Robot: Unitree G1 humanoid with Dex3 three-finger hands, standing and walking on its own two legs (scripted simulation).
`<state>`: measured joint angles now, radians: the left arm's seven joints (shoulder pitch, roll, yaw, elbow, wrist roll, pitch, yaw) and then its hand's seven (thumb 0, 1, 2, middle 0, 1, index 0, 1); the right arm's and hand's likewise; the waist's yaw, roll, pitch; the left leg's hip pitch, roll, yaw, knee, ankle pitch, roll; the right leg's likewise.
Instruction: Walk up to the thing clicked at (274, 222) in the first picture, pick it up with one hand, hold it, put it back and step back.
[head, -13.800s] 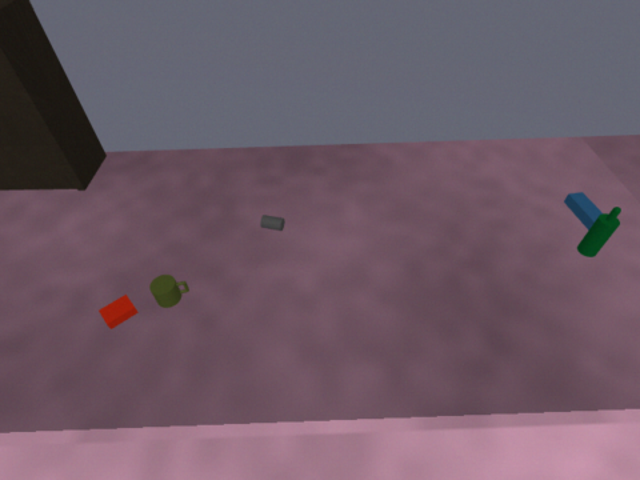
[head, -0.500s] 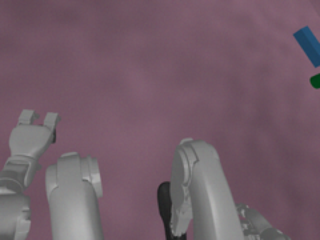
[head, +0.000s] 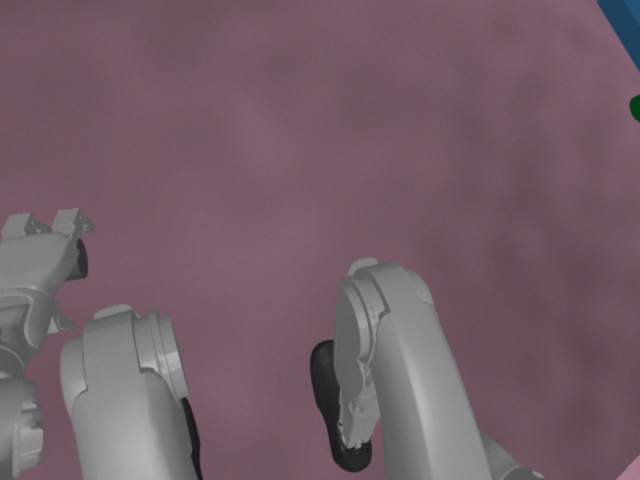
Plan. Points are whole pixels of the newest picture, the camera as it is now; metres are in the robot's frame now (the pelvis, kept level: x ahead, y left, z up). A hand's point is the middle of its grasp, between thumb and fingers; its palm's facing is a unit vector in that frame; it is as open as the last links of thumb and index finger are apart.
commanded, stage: rest palm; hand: left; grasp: from above
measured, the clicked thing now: (43, 263) +0.39 +0.30 -0.27
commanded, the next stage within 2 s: close in 1.40 s
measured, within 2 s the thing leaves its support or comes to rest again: neither
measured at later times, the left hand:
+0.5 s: hand (35, 273) +0.37 +0.30 -0.25, palm faces -0.55 -0.13 -0.82, open 14.1 cm
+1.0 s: hand (46, 267) +0.38 +0.29 -0.24, palm faces -0.36 -0.02 -0.93, open 14.1 cm
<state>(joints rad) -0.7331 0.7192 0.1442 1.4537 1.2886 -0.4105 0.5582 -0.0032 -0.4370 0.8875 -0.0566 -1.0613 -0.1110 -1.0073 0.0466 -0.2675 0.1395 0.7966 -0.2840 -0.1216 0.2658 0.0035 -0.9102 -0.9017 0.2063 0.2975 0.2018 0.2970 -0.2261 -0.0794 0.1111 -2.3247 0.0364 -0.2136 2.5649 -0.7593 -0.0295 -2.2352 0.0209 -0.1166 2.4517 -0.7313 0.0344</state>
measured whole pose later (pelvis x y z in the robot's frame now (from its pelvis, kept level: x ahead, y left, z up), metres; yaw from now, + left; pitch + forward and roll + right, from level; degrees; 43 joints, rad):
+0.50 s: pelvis +0.00 +0.00 -0.01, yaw -1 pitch +29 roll -11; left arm -0.90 0.76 0.07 1.68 1.23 -0.19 0.59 0.00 -0.47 0.92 -0.05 -1.00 -0.08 -0.97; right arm 0.00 -0.30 0.13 0.80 -0.30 -0.25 0.31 0.00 -0.91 -0.90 0.20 0.30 0.20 0.30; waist -0.27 -0.09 0.09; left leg -2.37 0.03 -0.21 2.58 -0.73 -0.01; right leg -2.26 0.02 -0.11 2.45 -0.71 0.05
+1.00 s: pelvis -0.01 +0.00 -0.01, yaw -2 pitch +27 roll -11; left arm -0.82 0.73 0.03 1.66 1.36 -0.22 0.86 0.00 -0.47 0.93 -0.07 -0.97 -0.09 -0.95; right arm -0.01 -0.31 0.15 0.85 -0.34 -0.23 0.32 0.00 -0.90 -0.90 0.20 0.30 0.20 0.30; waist -0.26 -0.11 0.05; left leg -2.35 0.04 -0.23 2.58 -0.73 -0.02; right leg -2.25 0.04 -0.13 2.44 -0.69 0.05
